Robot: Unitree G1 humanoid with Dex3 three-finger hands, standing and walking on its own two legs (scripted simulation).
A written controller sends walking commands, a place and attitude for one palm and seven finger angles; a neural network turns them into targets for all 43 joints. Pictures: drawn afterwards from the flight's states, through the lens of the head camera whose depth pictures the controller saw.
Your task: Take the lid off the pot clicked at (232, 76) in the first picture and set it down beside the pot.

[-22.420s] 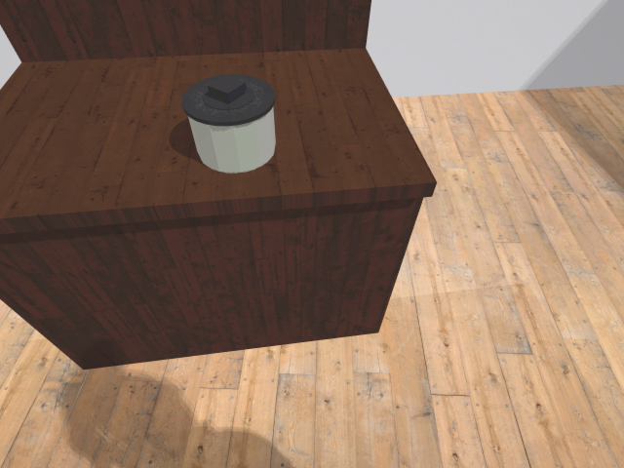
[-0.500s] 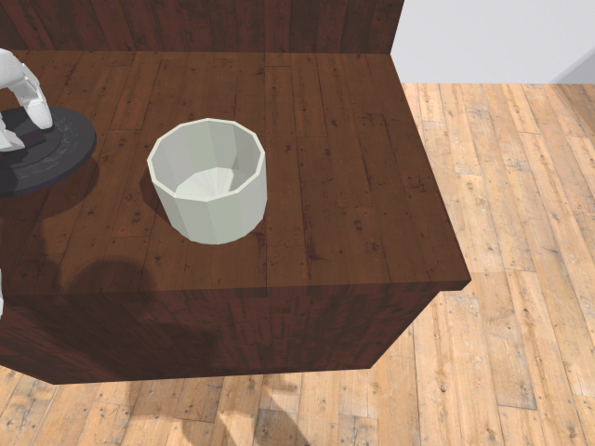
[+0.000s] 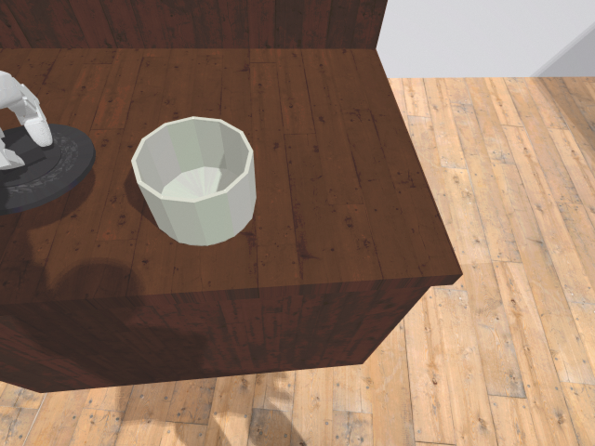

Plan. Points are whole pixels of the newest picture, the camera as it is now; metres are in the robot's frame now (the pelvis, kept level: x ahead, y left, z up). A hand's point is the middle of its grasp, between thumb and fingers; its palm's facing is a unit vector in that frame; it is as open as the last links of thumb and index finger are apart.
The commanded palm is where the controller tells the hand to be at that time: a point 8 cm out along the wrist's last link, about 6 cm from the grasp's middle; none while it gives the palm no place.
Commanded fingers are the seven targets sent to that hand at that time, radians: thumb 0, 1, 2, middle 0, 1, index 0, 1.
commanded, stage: lower the lid onto the table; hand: left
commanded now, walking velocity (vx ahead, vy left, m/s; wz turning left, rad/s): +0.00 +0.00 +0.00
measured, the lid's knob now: (13, 151) +0.48 +0.35 +0.11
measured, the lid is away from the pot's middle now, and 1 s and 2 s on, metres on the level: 0.22 0.24 0.25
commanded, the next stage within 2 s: none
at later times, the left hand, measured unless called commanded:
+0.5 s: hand (11, 171) +0.45 +0.34 +0.11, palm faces -0.48 -0.16 -0.86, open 7.3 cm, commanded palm +0.49 +0.34 +0.19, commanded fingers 0.00 0.52 1.09 -0.69 -0.97 -0.78 -1.02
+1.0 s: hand (18, 189) +0.45 +0.35 +0.08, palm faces -0.52 -0.14 -0.84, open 7.3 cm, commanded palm +0.51 +0.35 +0.15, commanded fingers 0.00 0.52 1.09 -0.69 -0.97 -0.78 -1.02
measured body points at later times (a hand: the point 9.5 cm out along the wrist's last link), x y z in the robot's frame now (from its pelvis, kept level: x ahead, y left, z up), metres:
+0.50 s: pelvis +0.00 +0.01 -0.01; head +0.07 +0.03 +0.44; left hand +0.47 +0.34 +0.16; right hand +0.02 -0.28 -0.11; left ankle +0.00 +0.06 -0.73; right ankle -0.02 -0.16 -0.73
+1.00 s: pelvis +0.00 +0.02 -0.01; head +0.08 +0.05 +0.43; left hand +0.47 +0.35 +0.13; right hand -0.02 -0.28 -0.11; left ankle +0.00 +0.06 -0.73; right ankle -0.02 -0.15 -0.73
